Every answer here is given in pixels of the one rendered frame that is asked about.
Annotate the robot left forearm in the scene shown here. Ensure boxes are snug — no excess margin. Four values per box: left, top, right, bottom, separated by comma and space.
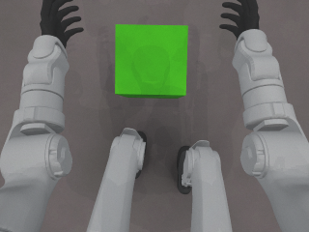
0, 35, 70, 179

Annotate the robot right hand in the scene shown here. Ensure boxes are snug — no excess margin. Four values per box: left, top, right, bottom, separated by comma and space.
219, 0, 260, 40

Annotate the right robot thigh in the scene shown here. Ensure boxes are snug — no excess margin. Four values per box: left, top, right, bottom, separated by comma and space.
184, 146, 233, 232

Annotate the robot right forearm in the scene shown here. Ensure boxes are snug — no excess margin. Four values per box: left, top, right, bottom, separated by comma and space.
232, 29, 309, 145

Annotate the right robot foot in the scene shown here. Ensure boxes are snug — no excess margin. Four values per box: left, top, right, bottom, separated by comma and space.
177, 146, 192, 194

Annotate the robot left hand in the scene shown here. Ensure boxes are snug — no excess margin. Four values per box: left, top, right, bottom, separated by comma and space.
40, 0, 84, 48

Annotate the right robot upper arm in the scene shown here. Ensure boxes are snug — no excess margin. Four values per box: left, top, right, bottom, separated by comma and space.
240, 130, 309, 232

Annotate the left robot upper arm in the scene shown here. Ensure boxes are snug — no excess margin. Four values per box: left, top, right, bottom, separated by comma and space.
0, 132, 72, 232

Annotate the carton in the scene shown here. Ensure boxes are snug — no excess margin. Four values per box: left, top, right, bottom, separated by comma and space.
115, 24, 188, 99

